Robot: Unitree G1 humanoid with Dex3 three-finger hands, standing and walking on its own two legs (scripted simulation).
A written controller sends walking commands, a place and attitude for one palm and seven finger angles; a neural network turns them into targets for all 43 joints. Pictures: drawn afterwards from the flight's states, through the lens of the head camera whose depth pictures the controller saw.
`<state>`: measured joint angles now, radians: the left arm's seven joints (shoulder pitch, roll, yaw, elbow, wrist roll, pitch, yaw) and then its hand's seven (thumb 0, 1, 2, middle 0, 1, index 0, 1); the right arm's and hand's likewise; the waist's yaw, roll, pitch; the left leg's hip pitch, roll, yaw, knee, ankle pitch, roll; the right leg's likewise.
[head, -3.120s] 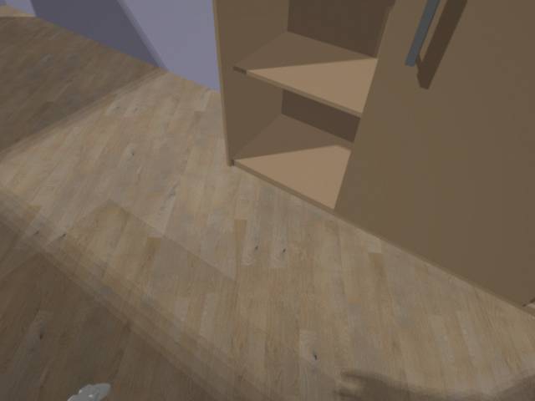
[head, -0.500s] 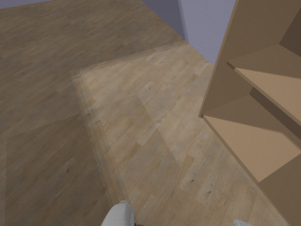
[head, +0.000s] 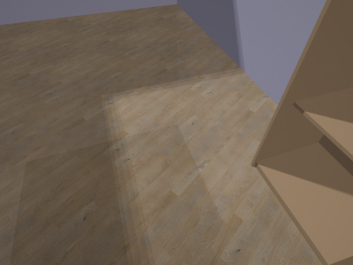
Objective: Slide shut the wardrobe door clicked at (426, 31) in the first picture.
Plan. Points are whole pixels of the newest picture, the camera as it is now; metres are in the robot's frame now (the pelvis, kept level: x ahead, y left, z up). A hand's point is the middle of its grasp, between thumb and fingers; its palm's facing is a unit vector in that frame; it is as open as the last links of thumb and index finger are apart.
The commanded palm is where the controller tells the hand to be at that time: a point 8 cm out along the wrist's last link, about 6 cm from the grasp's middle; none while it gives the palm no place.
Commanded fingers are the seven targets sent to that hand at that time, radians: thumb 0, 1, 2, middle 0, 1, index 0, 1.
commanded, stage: turn to face it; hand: right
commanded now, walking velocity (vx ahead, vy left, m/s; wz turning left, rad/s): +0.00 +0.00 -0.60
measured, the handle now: out of the picture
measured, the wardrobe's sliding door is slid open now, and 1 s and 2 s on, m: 0.62 0.62 0.62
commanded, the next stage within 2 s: take the last steps up to it in 1.80 s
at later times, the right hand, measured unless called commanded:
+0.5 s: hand out of the picture +0.05 -0.20 -0.14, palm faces +0.28 +0.91 -0.30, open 7.4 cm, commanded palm none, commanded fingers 0.00 -0.90 -0.90 0.20 0.30 0.20 0.30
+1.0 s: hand out of the picture -0.12 -0.22 -0.17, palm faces +0.59 +0.76 -0.26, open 7.4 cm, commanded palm none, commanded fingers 0.00 -0.90 -0.90 0.20 0.30 0.20 0.30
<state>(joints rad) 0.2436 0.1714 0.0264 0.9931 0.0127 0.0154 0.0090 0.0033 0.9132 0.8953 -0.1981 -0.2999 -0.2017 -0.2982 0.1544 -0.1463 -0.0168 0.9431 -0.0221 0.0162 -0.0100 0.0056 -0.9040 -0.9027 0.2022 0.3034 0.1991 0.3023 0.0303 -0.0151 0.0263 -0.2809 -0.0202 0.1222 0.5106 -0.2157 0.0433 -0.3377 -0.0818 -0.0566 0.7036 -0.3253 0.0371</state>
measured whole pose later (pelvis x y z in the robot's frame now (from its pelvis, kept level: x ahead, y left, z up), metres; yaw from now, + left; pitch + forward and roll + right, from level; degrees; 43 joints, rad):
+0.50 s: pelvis +0.01 +0.03 +0.00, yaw -17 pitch +1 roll +0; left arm 0.22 0.27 0.10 0.95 0.02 0.06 -0.01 0.01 0.91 0.89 -0.20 -0.30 -0.21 -0.30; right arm 0.16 -0.21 -0.05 0.89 -0.01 0.02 -0.02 0.01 -0.91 -0.90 0.20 0.30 0.19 0.30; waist 0.03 -0.06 0.06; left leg -0.26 0.03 0.05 0.56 -0.30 -0.01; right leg -0.42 0.05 0.11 0.75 -0.39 0.02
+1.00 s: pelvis -0.03 +0.00 +0.00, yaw -35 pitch +0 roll +1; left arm 0.13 0.23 0.05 0.88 0.01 0.02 -0.01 0.01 0.91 0.89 -0.20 -0.30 -0.21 -0.30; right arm 0.22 -0.30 -0.08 0.92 -0.02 0.07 -0.01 0.01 -0.91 -0.90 0.20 0.30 0.19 0.30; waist -0.01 0.05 0.10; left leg -0.48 0.11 0.05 1.13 -0.45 -0.09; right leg -0.29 0.01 -0.04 0.57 -0.29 -0.05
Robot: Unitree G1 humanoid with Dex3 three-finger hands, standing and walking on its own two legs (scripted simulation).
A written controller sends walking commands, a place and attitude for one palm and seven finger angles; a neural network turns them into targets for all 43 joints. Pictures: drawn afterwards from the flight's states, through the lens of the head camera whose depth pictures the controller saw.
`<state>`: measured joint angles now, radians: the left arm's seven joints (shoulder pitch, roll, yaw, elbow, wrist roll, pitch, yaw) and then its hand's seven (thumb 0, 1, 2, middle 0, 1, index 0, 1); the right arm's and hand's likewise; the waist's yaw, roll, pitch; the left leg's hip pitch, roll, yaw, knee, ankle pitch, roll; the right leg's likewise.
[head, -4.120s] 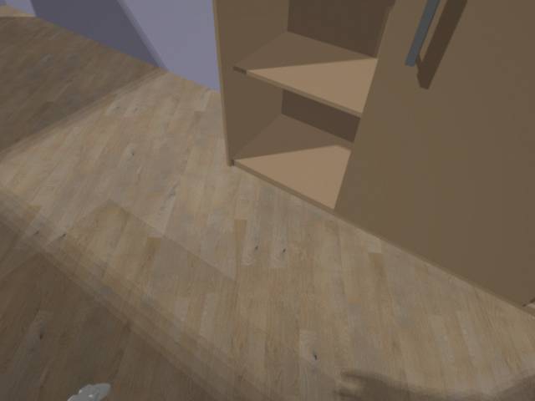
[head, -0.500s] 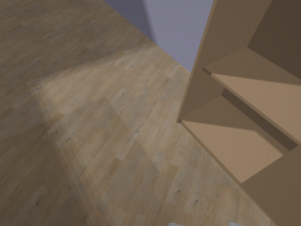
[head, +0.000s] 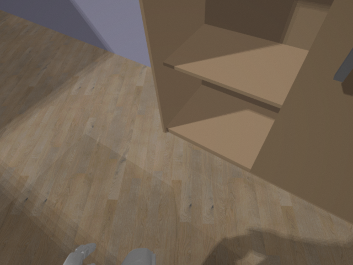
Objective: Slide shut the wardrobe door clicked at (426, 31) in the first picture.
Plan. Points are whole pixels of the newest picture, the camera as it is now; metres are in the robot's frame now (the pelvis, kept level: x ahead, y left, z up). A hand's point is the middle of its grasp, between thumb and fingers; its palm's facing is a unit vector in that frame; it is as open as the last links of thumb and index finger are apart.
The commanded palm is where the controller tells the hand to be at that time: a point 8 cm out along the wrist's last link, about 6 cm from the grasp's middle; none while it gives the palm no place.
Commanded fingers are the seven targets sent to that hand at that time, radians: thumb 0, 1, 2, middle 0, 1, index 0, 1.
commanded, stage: turn to face it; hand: right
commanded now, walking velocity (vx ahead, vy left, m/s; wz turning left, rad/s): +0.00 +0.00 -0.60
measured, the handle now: out of the picture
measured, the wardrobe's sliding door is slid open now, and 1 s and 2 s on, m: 0.62 0.62 0.62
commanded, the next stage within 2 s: take the last steps up to it in 0.80 s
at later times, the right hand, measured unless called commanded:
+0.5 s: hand out of the picture +0.05 -0.17 -0.13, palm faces +0.27 +0.92 -0.28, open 7.4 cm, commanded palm none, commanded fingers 0.00 -0.90 -0.90 0.20 0.30 0.20 0.30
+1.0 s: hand out of the picture -0.12 -0.20 -0.17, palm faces +0.51 +0.83 -0.23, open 7.4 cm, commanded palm none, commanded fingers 0.00 -0.90 -0.90 0.20 0.30 0.20 0.30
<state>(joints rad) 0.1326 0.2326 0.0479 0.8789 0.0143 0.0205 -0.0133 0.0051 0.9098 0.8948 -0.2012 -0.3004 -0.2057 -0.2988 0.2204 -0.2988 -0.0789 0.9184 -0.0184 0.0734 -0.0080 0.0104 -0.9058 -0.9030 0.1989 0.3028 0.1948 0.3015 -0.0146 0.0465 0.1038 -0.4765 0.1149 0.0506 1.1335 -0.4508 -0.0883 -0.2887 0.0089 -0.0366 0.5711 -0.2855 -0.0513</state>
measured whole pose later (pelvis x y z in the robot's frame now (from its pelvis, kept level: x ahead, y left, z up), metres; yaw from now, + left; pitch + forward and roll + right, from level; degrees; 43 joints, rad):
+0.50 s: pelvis +0.00 +0.05 +0.00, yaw -18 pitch -1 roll -1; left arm 0.23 0.28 0.10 0.95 0.02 0.08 -0.03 0.01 0.91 0.90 -0.20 -0.30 -0.20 -0.30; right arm 0.18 -0.17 -0.02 0.84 -0.02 0.02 -0.02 0.01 -0.90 -0.90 0.20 0.30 0.20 0.30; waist 0.05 -0.05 0.06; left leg -0.21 0.06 0.10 0.53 -0.30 0.01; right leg -0.50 0.04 0.04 1.13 -0.39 0.04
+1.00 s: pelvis -0.03 -0.01 +0.01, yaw -28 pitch -1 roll +1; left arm 0.13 0.19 0.02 0.95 0.01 0.01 0.01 0.01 0.91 0.89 -0.20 -0.30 -0.21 -0.30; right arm 0.27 -0.27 -0.05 1.00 -0.02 0.06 -0.01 0.01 -0.91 -0.90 0.20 0.30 0.19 0.30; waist -0.04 0.04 0.08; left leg -0.42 0.09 0.04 1.03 -0.42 -0.07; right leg -0.18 0.02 -0.05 0.46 -0.26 -0.06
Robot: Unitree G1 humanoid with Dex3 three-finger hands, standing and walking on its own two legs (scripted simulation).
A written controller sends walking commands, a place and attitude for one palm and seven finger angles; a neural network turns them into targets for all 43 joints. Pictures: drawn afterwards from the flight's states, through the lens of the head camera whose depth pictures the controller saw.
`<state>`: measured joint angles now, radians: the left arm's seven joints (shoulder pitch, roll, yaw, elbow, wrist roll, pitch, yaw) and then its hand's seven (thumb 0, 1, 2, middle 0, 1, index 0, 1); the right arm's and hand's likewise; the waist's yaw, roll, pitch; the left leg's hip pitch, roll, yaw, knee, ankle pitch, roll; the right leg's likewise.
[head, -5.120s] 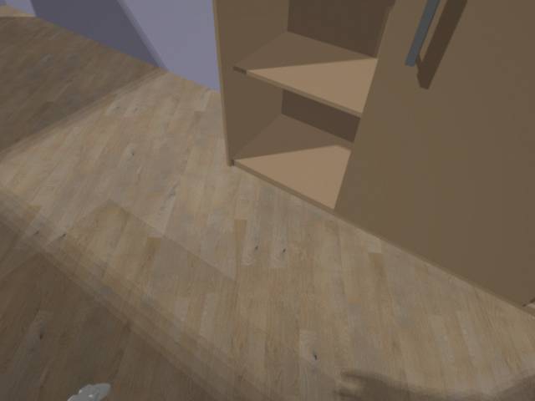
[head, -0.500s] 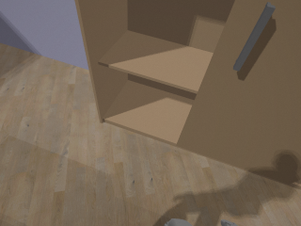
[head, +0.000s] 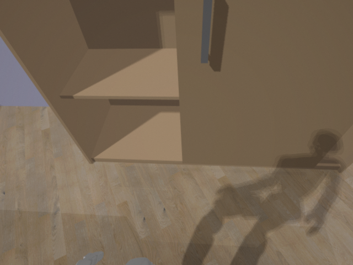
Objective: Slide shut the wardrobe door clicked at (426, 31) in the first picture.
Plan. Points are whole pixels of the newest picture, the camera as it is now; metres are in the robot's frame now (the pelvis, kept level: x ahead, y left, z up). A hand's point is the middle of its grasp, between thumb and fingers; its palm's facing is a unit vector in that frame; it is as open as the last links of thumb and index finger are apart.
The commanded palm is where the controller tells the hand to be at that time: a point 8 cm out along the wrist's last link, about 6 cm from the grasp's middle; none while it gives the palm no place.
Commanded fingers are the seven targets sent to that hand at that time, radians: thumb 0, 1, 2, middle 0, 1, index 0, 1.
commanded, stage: take the last steps up to it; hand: right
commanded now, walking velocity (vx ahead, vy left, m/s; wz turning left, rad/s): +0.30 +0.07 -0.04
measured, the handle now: (206, 24) +0.76 -0.08 +0.17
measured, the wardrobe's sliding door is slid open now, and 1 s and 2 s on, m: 0.62 0.62 0.62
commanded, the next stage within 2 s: come to a stop and stand still in 0.82 s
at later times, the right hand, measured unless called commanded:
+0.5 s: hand out of the picture +0.09 -0.13 -0.16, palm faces +0.08 +0.97 -0.21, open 7.3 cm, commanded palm none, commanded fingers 0.00 -0.90 -0.90 0.20 0.30 0.20 0.30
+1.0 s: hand (245, 230) +0.24 -0.17 -0.18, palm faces +0.09 +0.98 -0.17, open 7.4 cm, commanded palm none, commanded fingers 0.00 -0.90 -0.90 0.20 0.30 0.20 0.30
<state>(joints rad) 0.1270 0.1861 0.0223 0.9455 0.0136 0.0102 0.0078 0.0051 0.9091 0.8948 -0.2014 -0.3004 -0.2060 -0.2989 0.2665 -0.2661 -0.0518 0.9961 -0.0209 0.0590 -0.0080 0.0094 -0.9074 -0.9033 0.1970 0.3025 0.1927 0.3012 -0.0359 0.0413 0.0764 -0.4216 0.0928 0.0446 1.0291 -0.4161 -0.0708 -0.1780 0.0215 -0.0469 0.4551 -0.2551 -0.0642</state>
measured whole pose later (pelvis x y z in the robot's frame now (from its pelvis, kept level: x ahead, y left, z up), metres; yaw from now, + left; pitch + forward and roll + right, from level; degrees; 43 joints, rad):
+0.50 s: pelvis +0.09 +0.05 +0.00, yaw -2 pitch -1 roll +0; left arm 0.36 0.20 0.07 1.12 0.03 0.02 -0.01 0.01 0.91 0.90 -0.20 -0.30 -0.20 -0.30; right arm 0.33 -0.15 -0.03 1.06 -0.02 -0.05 -0.01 0.00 -0.92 -0.90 0.20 0.30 0.20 0.30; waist 0.02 -0.03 0.01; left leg -0.10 0.00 0.12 0.38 -0.26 0.04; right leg -0.47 -0.07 -0.05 1.04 -0.30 0.00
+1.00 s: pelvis +0.25 +0.00 +0.00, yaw -1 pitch -1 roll -1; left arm 0.20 0.15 0.04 1.03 0.02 -0.06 0.03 -0.02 0.95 0.89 -0.20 -0.30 -0.21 -0.30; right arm 0.30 -0.16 -0.05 1.08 -0.03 -0.01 -0.01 0.01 -0.91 -0.90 0.20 0.30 0.19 0.30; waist -0.02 0.04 0.03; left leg -0.46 0.10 0.05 1.00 -0.32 -0.01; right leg -0.20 -0.01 -0.17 0.43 -0.21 -0.05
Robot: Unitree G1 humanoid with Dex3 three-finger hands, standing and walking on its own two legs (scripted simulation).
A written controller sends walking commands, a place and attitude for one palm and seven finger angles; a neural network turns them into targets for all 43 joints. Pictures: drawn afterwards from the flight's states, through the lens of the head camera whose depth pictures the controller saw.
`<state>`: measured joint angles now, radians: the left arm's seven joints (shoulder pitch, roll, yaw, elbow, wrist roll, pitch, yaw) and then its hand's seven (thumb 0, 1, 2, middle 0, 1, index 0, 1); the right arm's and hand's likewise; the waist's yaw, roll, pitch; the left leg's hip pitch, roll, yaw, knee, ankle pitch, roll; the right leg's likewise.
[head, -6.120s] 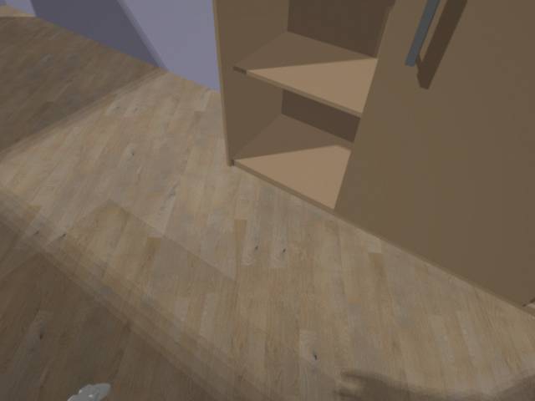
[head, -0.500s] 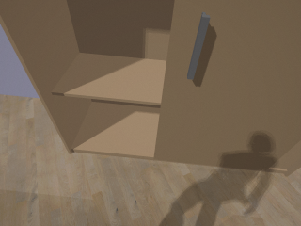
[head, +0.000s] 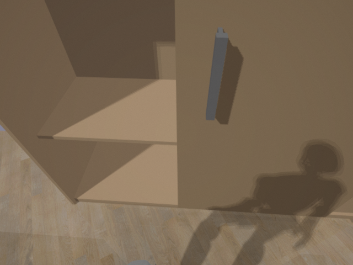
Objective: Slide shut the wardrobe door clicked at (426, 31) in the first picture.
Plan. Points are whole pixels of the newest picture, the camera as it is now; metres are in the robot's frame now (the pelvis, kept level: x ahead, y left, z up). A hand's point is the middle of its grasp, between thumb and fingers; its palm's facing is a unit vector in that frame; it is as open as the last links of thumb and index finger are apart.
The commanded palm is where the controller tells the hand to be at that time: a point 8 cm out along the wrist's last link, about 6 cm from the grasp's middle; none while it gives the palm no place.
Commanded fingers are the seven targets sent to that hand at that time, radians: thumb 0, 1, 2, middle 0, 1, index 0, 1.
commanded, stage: come to a stop and stand still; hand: right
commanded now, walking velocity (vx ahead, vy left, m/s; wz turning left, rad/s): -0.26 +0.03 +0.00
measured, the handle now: (214, 78) +0.51 -0.07 +0.17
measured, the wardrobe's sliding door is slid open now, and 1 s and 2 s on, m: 0.62 0.62 0.62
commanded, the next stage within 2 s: look again from close up in 1.80 s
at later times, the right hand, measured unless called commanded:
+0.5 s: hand out of the picture +0.08 -0.20 -0.18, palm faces +0.05 +0.97 -0.25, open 7.4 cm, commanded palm none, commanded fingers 0.00 -0.90 -0.90 0.20 0.30 0.20 0.30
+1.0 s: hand out of the picture +0.00 -0.22 -0.17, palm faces +0.02 +0.98 -0.22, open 7.4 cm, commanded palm none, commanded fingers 0.00 -0.90 -0.90 0.20 0.30 0.20 0.30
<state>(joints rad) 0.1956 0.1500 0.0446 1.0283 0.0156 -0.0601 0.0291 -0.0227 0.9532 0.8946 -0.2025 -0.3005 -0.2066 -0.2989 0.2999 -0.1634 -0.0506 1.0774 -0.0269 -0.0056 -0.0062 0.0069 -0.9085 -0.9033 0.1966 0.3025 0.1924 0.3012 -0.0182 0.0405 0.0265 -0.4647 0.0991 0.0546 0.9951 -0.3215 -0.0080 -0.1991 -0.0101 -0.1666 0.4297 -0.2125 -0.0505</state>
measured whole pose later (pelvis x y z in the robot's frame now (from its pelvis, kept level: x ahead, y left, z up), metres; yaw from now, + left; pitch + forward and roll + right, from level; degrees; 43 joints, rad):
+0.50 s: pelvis +0.01 -0.01 -0.02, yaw -2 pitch -1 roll +0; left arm 0.24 0.21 0.06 0.95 0.01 0.03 0.01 0.01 0.91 0.90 -0.20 -0.30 -0.20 -0.30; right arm 0.18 -0.18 -0.03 0.96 -0.02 0.03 -0.05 0.00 -0.90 -0.90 0.20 0.30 0.20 0.30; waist 0.02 -0.01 0.05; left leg -0.39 0.11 0.07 0.61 -0.20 -0.04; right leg -0.24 0.00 -0.04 0.59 -0.36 0.01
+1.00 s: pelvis +0.00 -0.05 +0.00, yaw +0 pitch -1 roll -1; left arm 0.32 0.20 0.00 1.04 0.01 0.00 0.01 0.01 0.92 0.90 -0.20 -0.30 -0.20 -0.30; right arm 0.32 -0.14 0.01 1.04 -0.02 0.01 -0.02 0.01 -0.90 -0.90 0.20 0.30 0.20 0.30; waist 0.00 -0.04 0.02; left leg -0.29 0.06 -0.02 0.48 -0.18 -0.03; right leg -0.17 0.06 -0.10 0.44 -0.25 -0.07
